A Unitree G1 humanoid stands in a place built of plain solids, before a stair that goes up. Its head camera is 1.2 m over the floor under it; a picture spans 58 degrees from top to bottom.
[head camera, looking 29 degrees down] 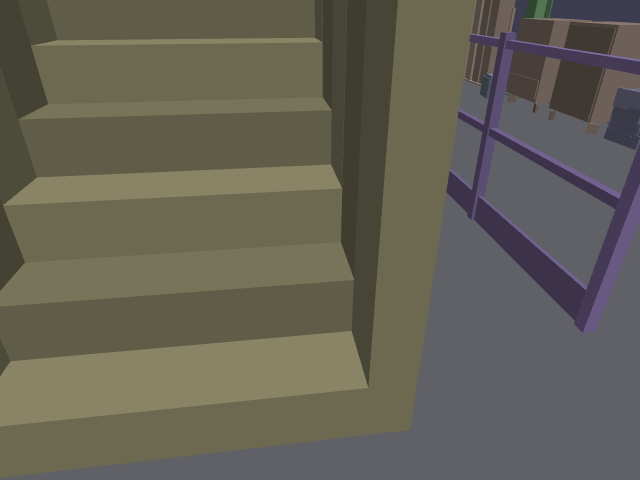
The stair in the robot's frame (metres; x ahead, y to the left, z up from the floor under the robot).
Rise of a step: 0.21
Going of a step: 0.25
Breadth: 1.13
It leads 8 degrees to the left of straight ahead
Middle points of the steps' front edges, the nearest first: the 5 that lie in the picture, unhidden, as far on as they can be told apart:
0.82 0.40 0.21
1.07 0.43 0.42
1.32 0.46 0.63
1.57 0.50 0.84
1.82 0.53 1.05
